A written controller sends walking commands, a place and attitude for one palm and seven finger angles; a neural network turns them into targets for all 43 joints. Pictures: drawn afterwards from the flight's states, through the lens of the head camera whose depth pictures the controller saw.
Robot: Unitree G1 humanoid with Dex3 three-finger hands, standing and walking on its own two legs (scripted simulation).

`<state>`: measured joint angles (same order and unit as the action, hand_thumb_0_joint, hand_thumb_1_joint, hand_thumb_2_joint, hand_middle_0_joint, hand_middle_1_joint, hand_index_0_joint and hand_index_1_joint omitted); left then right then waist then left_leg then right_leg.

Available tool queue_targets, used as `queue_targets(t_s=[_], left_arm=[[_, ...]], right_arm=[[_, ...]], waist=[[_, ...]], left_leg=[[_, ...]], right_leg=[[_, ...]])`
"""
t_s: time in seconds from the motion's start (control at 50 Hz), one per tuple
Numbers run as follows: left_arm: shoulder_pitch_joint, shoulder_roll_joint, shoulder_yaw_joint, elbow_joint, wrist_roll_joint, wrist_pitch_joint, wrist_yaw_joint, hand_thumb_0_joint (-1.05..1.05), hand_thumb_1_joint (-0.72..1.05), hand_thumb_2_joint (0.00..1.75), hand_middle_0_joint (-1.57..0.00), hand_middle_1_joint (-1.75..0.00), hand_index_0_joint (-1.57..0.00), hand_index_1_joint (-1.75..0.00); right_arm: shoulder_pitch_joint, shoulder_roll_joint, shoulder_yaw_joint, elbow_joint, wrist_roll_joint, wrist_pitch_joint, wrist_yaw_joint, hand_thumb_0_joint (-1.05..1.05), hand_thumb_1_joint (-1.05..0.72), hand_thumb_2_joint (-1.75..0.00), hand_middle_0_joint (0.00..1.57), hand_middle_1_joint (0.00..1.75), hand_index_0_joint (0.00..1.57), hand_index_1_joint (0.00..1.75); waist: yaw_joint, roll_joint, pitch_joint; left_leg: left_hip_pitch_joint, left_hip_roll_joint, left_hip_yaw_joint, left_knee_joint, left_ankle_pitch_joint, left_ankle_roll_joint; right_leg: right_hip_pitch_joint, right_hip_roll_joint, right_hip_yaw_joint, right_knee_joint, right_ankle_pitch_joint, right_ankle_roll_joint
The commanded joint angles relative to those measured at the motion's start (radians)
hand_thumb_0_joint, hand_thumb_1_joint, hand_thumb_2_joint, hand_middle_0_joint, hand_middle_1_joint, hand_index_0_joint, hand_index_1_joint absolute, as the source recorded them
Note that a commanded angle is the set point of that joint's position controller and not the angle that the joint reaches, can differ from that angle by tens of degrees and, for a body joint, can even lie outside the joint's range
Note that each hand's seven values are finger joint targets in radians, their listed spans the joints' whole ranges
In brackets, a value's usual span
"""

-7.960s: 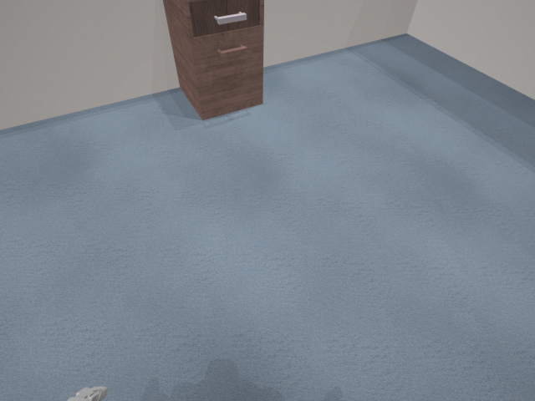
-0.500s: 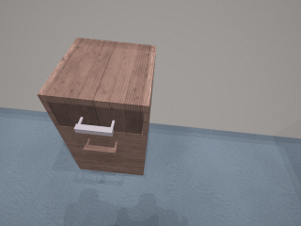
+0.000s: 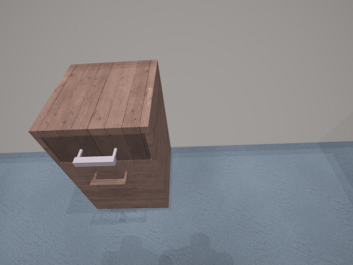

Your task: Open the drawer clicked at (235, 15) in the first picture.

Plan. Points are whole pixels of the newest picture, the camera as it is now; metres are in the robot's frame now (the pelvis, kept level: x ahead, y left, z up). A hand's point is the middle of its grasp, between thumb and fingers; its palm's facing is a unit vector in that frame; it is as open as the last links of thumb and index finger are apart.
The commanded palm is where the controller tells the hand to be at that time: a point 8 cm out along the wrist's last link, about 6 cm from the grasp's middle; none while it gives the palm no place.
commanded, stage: come to a stop and stand still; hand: left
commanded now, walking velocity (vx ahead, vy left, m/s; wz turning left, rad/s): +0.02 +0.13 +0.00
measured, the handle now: (96, 156) +0.52 +0.36 -0.18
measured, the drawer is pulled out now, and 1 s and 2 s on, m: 0.00 0.00 0.00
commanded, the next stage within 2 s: look again from close up in 0.88 s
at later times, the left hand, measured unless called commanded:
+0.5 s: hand out of the picture +0.00 +0.22 -0.18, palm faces +0.07 -0.98 -0.18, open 7.4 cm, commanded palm none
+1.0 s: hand out of the picture +0.02 +0.21 -0.18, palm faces +0.04 -0.98 -0.20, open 7.3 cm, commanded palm none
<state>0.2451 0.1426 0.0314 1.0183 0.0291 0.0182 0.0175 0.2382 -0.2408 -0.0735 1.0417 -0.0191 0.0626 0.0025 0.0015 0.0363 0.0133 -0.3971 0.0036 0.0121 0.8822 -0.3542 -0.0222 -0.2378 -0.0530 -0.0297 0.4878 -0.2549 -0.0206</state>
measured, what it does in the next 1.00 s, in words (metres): steps on the spot: left foot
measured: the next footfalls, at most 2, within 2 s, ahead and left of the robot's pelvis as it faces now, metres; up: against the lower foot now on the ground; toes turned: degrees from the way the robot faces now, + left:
left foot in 0.26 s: -0.01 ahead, +0.16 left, +0.00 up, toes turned +4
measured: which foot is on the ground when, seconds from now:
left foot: up 0.00-0.24, down 0.26-1.00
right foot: down 0.00-1.00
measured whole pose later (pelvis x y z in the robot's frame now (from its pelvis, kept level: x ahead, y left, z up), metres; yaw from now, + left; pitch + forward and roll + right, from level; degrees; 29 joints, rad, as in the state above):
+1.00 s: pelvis +0.02 +0.04 +0.00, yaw +1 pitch +0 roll +0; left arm 0.26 0.14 0.01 1.15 0.01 -0.01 0.04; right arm 0.32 -0.11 0.00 1.14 0.00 -0.02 -0.04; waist -0.01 0.01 0.03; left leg -0.10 0.03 0.04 0.42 -0.32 -0.01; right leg -0.18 -0.06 -0.04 0.43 -0.25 0.04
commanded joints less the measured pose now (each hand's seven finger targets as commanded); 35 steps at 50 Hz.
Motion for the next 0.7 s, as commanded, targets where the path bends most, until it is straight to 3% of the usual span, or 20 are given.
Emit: queue_targets(t_s=[0.0, 0.06, 0.1, 0.14, 0.18, 0.2, 0.22, 0.24, 0.26, 0.28, 0.3, 0.34, 0.42, 0.56, 0.68], left_arm=[[0.042, 0.225, 0.061, -0.051, -0.003, -0.026, 0.024, 0.00, 0.90, 0.90, -0.20, -0.30, -0.20, -0.30], [0.085, 0.233, 0.066, -0.032, 0.001, -0.026, 0.026, 0.00, 0.90, 0.90, -0.20, -0.30, -0.20, -0.30], [0.090, 0.241, 0.067, -0.021, 0.002, -0.023, 0.026, 0.00, 0.90, 0.90, -0.20, -0.30, -0.20, -0.30], [0.060, 0.239, 0.065, -0.017, 0.001, -0.020, 0.025, 0.00, 0.90, 0.90, -0.20, -0.30, -0.20, -0.30], [0.019, 0.225, 0.059, -0.014, -0.006, -0.016, 0.024, 0.00, 0.90, 0.90, -0.20, -0.30, -0.20, -0.30], [0.003, 0.204, 0.053, -0.012, -0.014, -0.013, 0.023, 0.00, 0.90, 0.90, -0.20, -0.30, -0.20, -0.30], [0.002, 0.169, 0.044, -0.011, -0.018, -0.008, 0.020, 0.00, 0.90, 0.90, -0.20, -0.30, -0.20, -0.30], [0.016, 0.124, 0.035, -0.018, -0.019, -0.004, 0.016, 0.00, 0.90, 0.90, -0.20, -0.30, -0.20, -0.30], [0.020, 0.100, 0.030, -0.017, -0.015, -0.003, 0.014, 0.00, 0.90, 0.90, -0.20, -0.30, -0.20, -0.30], [-0.004, 0.086, 0.021, -0.005, -0.014, -0.001, 0.011, 0.00, 0.90, 0.90, -0.20, -0.30, -0.20, -0.30], [-0.014, 0.090, 0.017, 0.008, -0.012, 0.001, 0.010, 0.00, 0.90, 0.90, -0.20, -0.30, -0.20, -0.30], [0.030, 0.098, 0.009, 0.044, -0.013, -0.002, 0.008, 0.00, 0.90, 0.90, -0.20, -0.30, -0.20, -0.30], [0.048, 0.118, 0.003, 0.083, -0.014, -0.014, 0.010, 0.00, 0.90, 0.90, -0.20, -0.30, -0.20, -0.30], [0.068, 0.105, -0.005, 0.105, -0.018, -0.021, 0.016, 0.00, 0.90, 0.90, -0.20, -0.30, -0.20, -0.30], [0.074, 0.096, -0.005, 0.114, -0.021, -0.020, 0.019, 0.00, 0.90, 0.90, -0.20, -0.30, -0.20, -0.30]], right_arm=[[0.004, -0.036, 0.003, -0.066, -0.002, -0.024, -0.001, 0.00, -0.90, -0.90, 0.20, 0.30, 0.20, 0.30], [-0.018, -0.025, 0.010, -0.080, 0.003, -0.030, -0.006, 0.00, -0.90, -0.90, 0.20, 0.30, 0.20, 0.30], [-0.013, -0.016, 0.015, -0.081, 0.009, -0.035, -0.010, 0.00, -0.90, -0.90, 0.20, 0.30, 0.20, 0.30], [0.027, -0.008, 0.018, -0.066, 0.011, -0.037, -0.014, 0.00, -0.90, -0.90, 0.20, 0.30, 0.20, 0.30], [0.092, -0.002, 0.024, -0.036, 0.011, -0.046, -0.019, 0.00, -0.90, -0.90, 0.20, 0.30, 0.20, 0.30], [0.120, -0.007, 0.025, -0.018, 0.010, -0.054, -0.021, 0.00, -0.90, -0.90, 0.20, 0.30, 0.20, 0.30], [0.124, -0.031, 0.024, -0.013, 0.009, -0.060, -0.022, 0.00, -0.90, -0.90, 0.20, 0.30, 0.20, 0.30], [0.116, -0.078, 0.020, -0.018, 0.001, -0.065, -0.025, 0.00, -0.90, -0.90, 0.20, 0.30, 0.20, 0.30], [0.077, -0.101, 0.020, -0.031, 0.000, -0.059, -0.027, 0.00, -0.90, -0.90, 0.20, 0.30, 0.20, 0.30], [0.056, -0.089, 0.024, -0.019, 0.000, -0.065, -0.033, 0.00, -0.90, -0.90, 0.20, 0.30, 0.20, 0.30], [0.042, -0.073, 0.031, -0.012, 0.002, -0.068, -0.037, 0.00, -0.90, -0.90, 0.20, 0.30, 0.20, 0.30], [0.023, -0.052, 0.040, -0.004, 0.006, -0.070, -0.043, 0.00, -0.90, -0.90, 0.20, 0.30, 0.20, 0.30], [0.060, -0.028, 0.042, 0.021, 0.013, -0.075, -0.042, 0.00, -0.90, -0.90, 0.20, 0.30, 0.20, 0.30], [0.088, -0.017, 0.051, 0.049, 0.012, -0.087, -0.046, 0.00, -0.90, -0.90, 0.20, 0.30, 0.20, 0.30], [0.118, -0.005, 0.055, 0.068, 0.012, -0.090, -0.052, 0.00, -0.90, -0.90, 0.20, 0.30, 0.20, 0.30]], waist=[[0.043, -0.171, 0.016], [0.069, -0.195, -0.018], [0.071, -0.214, -0.049], [0.047, -0.232, -0.058], [0.009, -0.232, -0.071], [-0.004, -0.200, -0.068], [-0.005, -0.099, -0.068], [0.006, 0.042, -0.049], [0.020, 0.066, -0.011], [0.013, 0.114, 0.024], [0.017, 0.149, 0.049], [0.032, 0.115, 0.043], [0.012, -0.039, 0.031], [0.006, -0.005, 0.006], [0.006, 0.007, 0.032]], left_leg=[[-0.080, 0.027, -0.027, -0.004, -0.018, -0.020], [-0.058, 0.022, -0.011, -0.110, -0.077, -0.024], [-0.012, 0.011, 0.004, -0.186, -0.088, -0.021], [0.061, 0.006, 0.018, -0.272, -0.048, -0.016], [0.204, -0.004, 0.041, -0.450, 0.082, -0.011], [0.290, 0.010, 0.044, -0.529, 0.161, -0.004], [0.345, 0.071, -0.019, -0.546, 0.208, 0.017], [0.307, 0.183, -0.124, -0.551, 0.290, 0.060], [0.214, 0.235, -0.159, -0.577, 0.223, 0.090], [0.177, 0.226, -0.177, -0.630, 0.218, 0.100], [0.164, 0.206, -0.159, -0.641, 0.270, 0.100], [0.175, 0.172, -0.103, -0.605, 0.309, 0.090], [0.214, 0.115, -0.042, -0.532, 0.323, 0.045], [0.265, 0.113, -0.026, -0.533, 0.417, 0.037], [0.261, 0.113, -0.022, -0.539, 0.452, 0.035]], right_leg=[[0.105, -0.275, 0.231, -0.222, 0.149, -0.133], [0.184, -0.284, 0.228, -0.175, 0.339, -0.151], [0.207, -0.276, 0.217, -0.152, 0.427, -0.155], [0.171, -0.254, 0.193, -0.141, 0.405, -0.138], [0.097, -0.204, 0.153, -0.104, 0.332, -0.092], [0.034, -0.163, 0.121, -0.073, 0.262, -0.060], [-0.038, -0.103, 0.084, -0.026, 0.137, -0.027], [-0.076, -0.044, 0.027, 0.016, 0.032, 0.005], [-0.061, -0.015, -0.016, 0.022, -0.056, 0.022], [-0.047, -0.008, -0.040, 0.042, -0.023, 0.034], [-0.027, -0.009, -0.036, 0.053, -0.026, 0.036], [0.012, -0.020, -0.014, 0.007, 0.017, 0.030], [0.057, -0.054, 0.026, -0.080, 0.206, 0.023], [0.085, -0.062, 0.019, -0.084, 0.262, 0.022], [0.101, -0.056, 0.011, -0.083, 0.267, 0.022]])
